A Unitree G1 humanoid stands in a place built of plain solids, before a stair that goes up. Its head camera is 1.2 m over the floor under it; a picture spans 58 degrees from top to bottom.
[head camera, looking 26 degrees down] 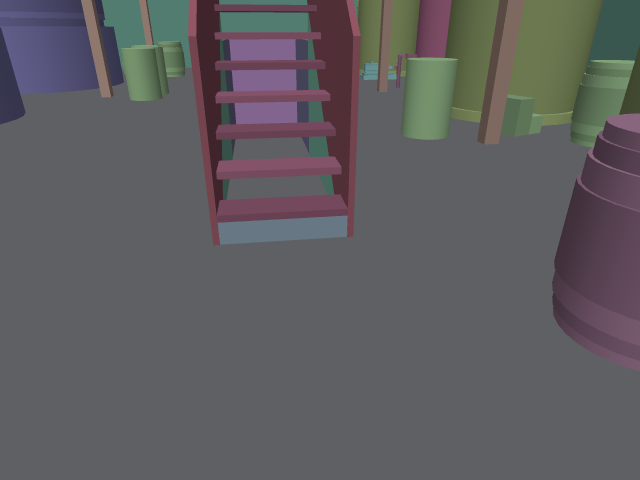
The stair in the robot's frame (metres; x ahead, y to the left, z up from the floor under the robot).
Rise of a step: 0.20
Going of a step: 0.24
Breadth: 0.88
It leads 8 degrees to the left of straight ahead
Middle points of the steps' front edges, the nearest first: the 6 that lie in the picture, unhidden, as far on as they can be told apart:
2.45 0.22 0.20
2.68 0.26 0.39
2.92 0.29 0.59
3.15 0.32 0.78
3.39 0.36 0.98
3.63 0.39 1.18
